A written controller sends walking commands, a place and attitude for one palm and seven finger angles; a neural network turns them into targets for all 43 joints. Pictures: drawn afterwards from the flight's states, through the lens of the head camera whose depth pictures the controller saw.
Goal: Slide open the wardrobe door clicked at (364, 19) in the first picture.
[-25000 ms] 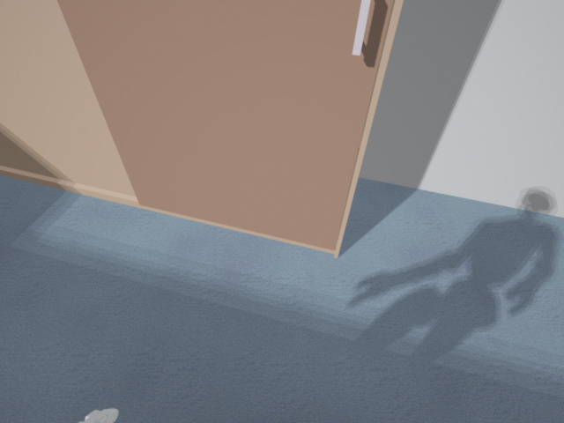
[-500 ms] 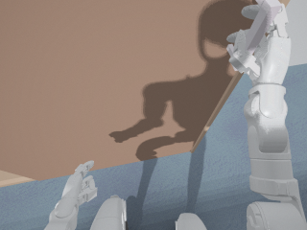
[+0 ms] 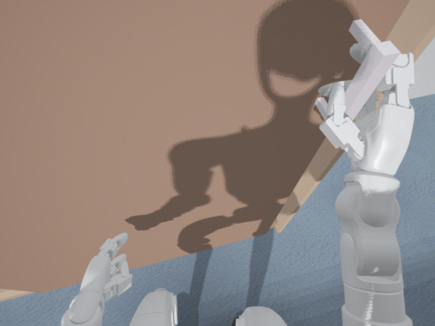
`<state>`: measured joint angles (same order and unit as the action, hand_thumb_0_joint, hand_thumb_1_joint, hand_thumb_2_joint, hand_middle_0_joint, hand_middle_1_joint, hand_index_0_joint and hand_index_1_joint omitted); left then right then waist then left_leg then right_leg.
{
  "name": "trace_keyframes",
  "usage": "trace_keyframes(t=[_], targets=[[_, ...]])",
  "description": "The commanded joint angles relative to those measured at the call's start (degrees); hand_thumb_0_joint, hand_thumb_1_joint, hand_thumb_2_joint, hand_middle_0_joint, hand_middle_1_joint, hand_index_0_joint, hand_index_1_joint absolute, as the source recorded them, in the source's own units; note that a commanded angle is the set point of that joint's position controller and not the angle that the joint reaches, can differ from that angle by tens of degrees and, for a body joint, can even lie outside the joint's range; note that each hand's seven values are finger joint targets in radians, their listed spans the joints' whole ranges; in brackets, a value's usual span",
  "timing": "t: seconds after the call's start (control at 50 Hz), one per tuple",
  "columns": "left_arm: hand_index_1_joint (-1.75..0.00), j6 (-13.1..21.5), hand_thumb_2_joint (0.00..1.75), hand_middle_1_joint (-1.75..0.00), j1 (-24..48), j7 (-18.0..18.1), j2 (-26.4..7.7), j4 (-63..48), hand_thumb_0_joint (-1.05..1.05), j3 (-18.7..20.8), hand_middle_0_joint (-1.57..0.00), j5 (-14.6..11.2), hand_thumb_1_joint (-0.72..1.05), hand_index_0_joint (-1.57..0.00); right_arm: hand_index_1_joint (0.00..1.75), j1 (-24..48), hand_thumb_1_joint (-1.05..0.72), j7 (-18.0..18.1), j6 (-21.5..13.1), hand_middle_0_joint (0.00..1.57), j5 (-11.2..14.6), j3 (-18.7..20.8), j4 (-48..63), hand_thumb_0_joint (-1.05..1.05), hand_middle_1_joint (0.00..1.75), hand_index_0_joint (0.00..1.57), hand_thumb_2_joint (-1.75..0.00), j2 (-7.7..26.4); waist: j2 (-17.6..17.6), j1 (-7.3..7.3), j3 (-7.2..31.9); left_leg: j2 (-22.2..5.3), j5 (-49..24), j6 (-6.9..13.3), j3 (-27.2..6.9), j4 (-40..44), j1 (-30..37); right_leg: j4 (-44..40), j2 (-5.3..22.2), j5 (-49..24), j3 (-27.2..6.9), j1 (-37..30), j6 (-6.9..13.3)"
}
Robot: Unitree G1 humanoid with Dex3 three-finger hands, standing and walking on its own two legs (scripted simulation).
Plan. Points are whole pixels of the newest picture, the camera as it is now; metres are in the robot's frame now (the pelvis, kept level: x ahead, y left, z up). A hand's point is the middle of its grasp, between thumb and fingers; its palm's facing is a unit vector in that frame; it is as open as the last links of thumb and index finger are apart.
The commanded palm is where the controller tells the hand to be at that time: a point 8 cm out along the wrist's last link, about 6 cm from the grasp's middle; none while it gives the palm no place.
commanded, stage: step sideways, sliding the door along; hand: right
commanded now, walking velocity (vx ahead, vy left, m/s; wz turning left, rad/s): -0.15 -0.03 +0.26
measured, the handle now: (346, 85) +0.38 -0.20 +0.21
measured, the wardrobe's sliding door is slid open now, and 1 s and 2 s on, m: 0.06 0.19 0.22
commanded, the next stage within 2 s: stop walking and hold the door there in 1.54 s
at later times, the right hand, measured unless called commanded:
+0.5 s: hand (267, 138) +0.32 -0.09 +0.19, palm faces +0.13 +0.99 -0.01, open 7.0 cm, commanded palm +0.28 -0.07 +0.18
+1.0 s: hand (234, 147) +0.30 -0.04 +0.20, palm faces -0.13 +0.99 +0.01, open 6.4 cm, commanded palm +0.29 -0.06 +0.18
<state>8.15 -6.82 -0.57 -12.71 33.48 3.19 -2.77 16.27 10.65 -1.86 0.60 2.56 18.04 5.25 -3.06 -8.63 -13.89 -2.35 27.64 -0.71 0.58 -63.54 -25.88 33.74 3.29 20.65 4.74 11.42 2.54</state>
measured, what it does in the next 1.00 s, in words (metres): steps on the spot: left foot, then right foot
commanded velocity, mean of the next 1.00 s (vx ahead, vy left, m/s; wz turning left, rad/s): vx -0.18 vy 0.26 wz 0.10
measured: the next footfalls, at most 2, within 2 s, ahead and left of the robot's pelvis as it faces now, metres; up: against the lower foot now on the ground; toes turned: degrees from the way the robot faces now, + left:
left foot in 0.42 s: +0.12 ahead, +0.11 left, +0.00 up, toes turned +10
right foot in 0.78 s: +0.01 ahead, -0.11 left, +0.00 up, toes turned +2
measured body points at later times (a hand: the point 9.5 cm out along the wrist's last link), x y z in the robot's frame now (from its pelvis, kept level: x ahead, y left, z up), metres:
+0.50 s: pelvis +0.04 +0.03 -0.02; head +0.08 +0.04 +0.43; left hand +0.24 +0.22 -0.11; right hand +0.30 -0.14 +0.19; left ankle +0.08 +0.10 -0.74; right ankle -0.02 -0.08 -0.72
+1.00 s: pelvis -0.04 +0.03 +0.01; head +0.02 +0.00 +0.46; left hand +0.08 +0.26 -0.08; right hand +0.31 -0.10 +0.20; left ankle -0.06 +0.22 -0.63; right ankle -0.03 -0.12 -0.74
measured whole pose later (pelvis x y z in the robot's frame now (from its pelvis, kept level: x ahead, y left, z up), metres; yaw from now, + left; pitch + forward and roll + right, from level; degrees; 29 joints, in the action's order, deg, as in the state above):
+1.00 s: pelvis -0.04 +0.03 +0.01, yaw +12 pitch -2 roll +6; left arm 1.5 -10.7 -0.8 -8.0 35.7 0.1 -0.3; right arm 9.9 5.7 -4.3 3.5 -0.9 15.8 9.6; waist -1.8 -3.6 -7.9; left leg 0.2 20.1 -2.7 -0.8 -64.4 -30.0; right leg 26.8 13.1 15.6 5.9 9.1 -3.5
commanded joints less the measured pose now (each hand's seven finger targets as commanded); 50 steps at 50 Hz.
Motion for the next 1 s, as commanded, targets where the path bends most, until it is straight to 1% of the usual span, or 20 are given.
trace_keyframes(t=[0.0,0.08,0.18,0.24,0.4,0.44,0.48,0.5,0.52,0.58,0.64,0.7,0.72,0.74,0.76,0.78,0.8,0.82,0.88,0.98], targets=[[-0.3,4.78,0.9,-0.3,3.22,-1.06,-4.35,-12.05,0.0,0.02,-0.2,0.32,0.9,-0.2,1.4,19.17,-0.9,-7.61,-10.49,0.45,1.24,-27.2,27.07,0.0,1.4,0.45,-0.9,-9.33,-9.01,9.76,30.49,0.31,-2.26,0.12,2.34,-1.52,-7.56,-4.81,13.63,-64.22,-1.3,-28.29,2.67],[-0.3,4.82,0.9,-0.3,1.84,-0.82,-3.55,-13.92,0.0,-1.53,-0.2,1.42,0.9,-0.2,1.4,14.8,-0.9,-8.06,-9.08,0.45,0.85,-30.6,30.2,0.0,1.4,0.45,-0.9,-10.7,-8.94,9.98,28.16,0.48,-6.47,-0.38,4.28,6.14,-6.17,-6.07,12.84,-60.69,0.96,-28.07,1.92],[-0.3,2.91,0.9,-0.3,1.88,-0.85,-3.7,-13.46,0.0,-2.33,-0.2,2.85,0.9,-0.2,1.4,8.53,-0.9,-7.1,-8.67,0.45,0.36,-23.01,29.91,0.0,1.4,0.45,-0.9,-2.91,-7.75,9.86,26.33,1.31,-8.99,-0.47,5.68,13.28,-5.38,-6.52,16.03,-68.76,0.24,-29.42,1.08],[-0.3,1.46,0.9,-0.3,2.78,-0.95,-2.85,-13.45,0.0,-3.03,-0.2,3.1,0.9,-0.2,1.4,5.3,-0.9,-7.08,-8.96,0.45,0.5,-21.51,30.15,0.0,1.4,0.45,-0.9,-1.98,-7.28,9.77,25.45,2.21,-11.21,-0.08,6.58,18.62,-3.28,-3.64,16.7,-73.46,0.77,-28.65,0.5],[-0.3,0.45,0.9,-0.3,6.67,-1.0,-2.27,-12.81,0.0,-3.46,-0.2,2.6,0.9,-0.2,1.4,-0.23,-0.9,-8.47,-10.58,0.45,0.94,-18.29,31.02,0.0,1.4,0.45,-0.9,-0.16,-4.65,9.6,23.04,1.33,-24.73,1.92,4.11,28.42,13.87,6.69,17.92,-62.25,-1.26,-9.67,-0.13],[-0.3,0.31,0.9,-0.3,6.58,-0.81,-2.36,-12.22,0.0,-3.0,-0.2,2.22,0.9,-0.2,1.4,-1.07,-0.9,-8.66,-11.3,0.45,0.55,-17.44,30.3,0.0,1.4,0.45,-0.9,0.34,2.33,9.34,24.72,-3.39,-42.82,4.57,-1.18,29.28,18.21,15.3,13.72,-46.72,-0.62,-3.44,-1.35],[-0.3,0.74,0.9,-0.3,6.78,-0.4,-1.1,-12.46,0.0,-1.92,-0.2,1.74,0.9,-0.2,1.4,-5.74,-0.9,-7.58,-10.95,0.45,0.98,-16.42,27.86,0.0,1.4,0.45,-0.9,0.42,19.28,7.17,28.34,-16.16,-89.88,13.96,-21.09,36.33,26.16,33.33,-3.04,15.04,-2.26,8.94,-4.89],[-0.3,0.95,0.9,-0.3,6.8,-0.27,-0.9,-13.61,0.0,-1.88,-0.2,1.92,0.9,-0.2,1.4,-5.99,-0.9,-7.16,-11.67,0.45,0.99,-16.83,29.55,0.0,1.4,0.45,-0.9,1.08,19.12,6.48,27.42,-18.38,-87.26,11.29,-22.87,37.41,24.78,34.62,-3.38,21.37,-9.08,10.32,-4.32],[-0.3,1.06,0.9,-0.3,6.53,-0.24,-1.2,-12.9,0.0,-2.15,-0.2,1.66,0.9,-0.2,1.4,-5.65,-0.9,-7.51,-13.44,0.45,1.55,-17.59,30.43,0.0,1.4,0.45,-0.9,0.68,14.81,6.5,27.21,-15.95,-75.25,8.07,-18.9,38.12,24.43,32.12,-2.7,16.96,-10.54,9.92,-4.46],[-0.3,-0.67,0.9,-0.3,7.29,-0.86,-0.12,-10.47,0.0,-2.94,-0.2,2.0,0.9,-0.2,1.4,0.15,-0.9,-7.02,-14.96,0.45,0.52,-17.79,34.28,0.0,1.4,0.45,-0.9,0.06,10.81,8.83,30.62,-13.77,-65.5,11.07,-13.78,37.74,27.28,20.83,-2.26,14.59,-6.31,8.53,-5.16],[-0.3,-1.66,0.9,-0.3,6.69,-0.62,-0.18,-10.13,0.0,-2.24,-0.2,2.74,0.9,-0.2,1.4,-0.17,-0.9,-6.15,-15.4,0.45,-0.04,-12.46,31.53,0.0,1.4,0.45,-0.9,4.22,11.98,8.48,34.46,-11.32,-55.26,10.0,-10.87,39.01,25.21,12.31,-4.33,8.65,-1.09,3.07,-5.01],[-0.3,-2.21,0.9,-0.3,4.48,0.24,-0.6,-9.91,0.0,-1.47,-0.2,2.7,0.9,-0.2,1.4,1.98,-0.9,-6.01,-14.78,0.45,0.56,-10.2,28.65,0.0,1.4,0.45,-0.9,6.29,10.26,9.59,35.85,-8.59,-46.47,7.46,-6.94,36.54,20.47,-1.63,-2.4,-0.21,2.01,-4.69,-4.69],[-0.3,-2.35,0.9,-0.3,3.66,0.59,-1.31,-9.94,0.0,-0.88,-0.2,2.69,0.9,-0.2,1.4,3.58,-0.9,-6.23,-14.58,0.45,0.87,-9.32,27.86,0.0,1.4,0.45,-0.9,7.31,8.06,10.61,35.98,-6.97,-41.86,5.88,-5.83,32.89,14.3,-7.16,0.33,-7.41,0.95,-11.59,-3.83],[-0.3,-2.35,0.9,-0.3,3.98,0.98,-3.3,-10.8,0.0,0.09,-0.2,2.78,0.9,-0.2,1.4,6.01,-0.9,-6.73,-14.43,0.45,1.41,-9.29,27.23,0.0,1.4,0.45,-0.9,7.23,1.76,11.44,34.07,-3.18,-32.39,3.48,-2.81,24.82,4.62,-11.75,9.49,-18.37,-7.95,-17.74,-0.88],[-0.3,-1.84,0.9,-0.3,5.25,1.17,-5.25,-11.95,0.0,0.86,-0.2,3.2,0.9,-0.2,1.4,7.81,-0.9,-7.29,-14.46,0.45,1.97,-9.25,26.53,0.0,1.4,0.45,-0.9,6.67,-12.98,10.75,30.54,2.82,-4.23,-0.35,0.7,9.83,-7.02,-15.38,28.27,-44.0,-27.16,-18.84,7.16],[-0.3,-2.26,0.9,-0.3,6.09,1.21,-4.61,-11.44,0.0,0.74,-0.2,3.59,0.9,-0.2,1.4,8.58,-0.9,-7.3,-14.26,0.45,1.03,-7.4,22.04,0.0,1.4,0.45,-0.9,8.52,-7.17,9.96,28.74,2.21,4.09,0.96,-4.9,-1.55,-7.67,-14.11,33.8,-54.11,-32.53,-16.14,11.02],[-0.3,-2.19,0.9,-0.3,8.01,1.28,-3.91,-10.4,0.0,0.17,-0.2,3.94,0.9,-0.2,1.4,7.66,-0.9,-7.43,-13.59,0.45,1.37,-3.42,19.75,0.0,1.4,0.45,-0.9,9.71,-2.5,9.01,27.98,2.77,0.27,0.91,-9.2,-8.23,-7.9,-13.61,32.98,-49.33,-25.52,-12.9,11.13],[-0.3,-2.52,0.9,-0.3,7.59,1.31,-3.9,-10.31,0.0,-0.04,-0.2,4.4,0.9,-0.2,1.4,13.24,-0.9,-7.93,-13.07,0.45,1.81,-5.35,24.54,0.0,1.4,0.45,-0.9,8.15,-5.17,9.78,24.56,1.38,0.12,0.07,-9.12,-9.84,-9.51,-13.03,31.26,-46.71,-23.59,-9.32,10.33],[-0.3,-2.75,0.9,-0.3,6.21,0.57,-5.99,-8.24,0.0,1.02,-0.2,2.78,0.9,-0.2,1.4,14.56,-0.9,-7.87,-10.31,0.45,2.18,-8.99,17.87,0.0,1.4,0.45,-0.9,4.12,-7.78,8.82,22.26,1.2,-7.47,-1.26,-4.92,-7.63,-11.87,-11.25,23.08,-41.44,-7.82,-13.67,5.01],[-0.3,-3.47,0.9,-0.3,2.17,0.27,-5.63,-7.96,0.0,0.88,-0.2,1.94,0.9,-0.2,1.4,17.4,-0.9,-8.17,-7.94,0.45,2.06,-10.52,13.06,0.0,1.4,0.45,-0.9,3.52,-12.45,10.28,23.83,3.28,-7.25,-2.69,3.77,8.22,-2.91,-11.53,17.66,-47.69,-1.79,-15.85,1.18]])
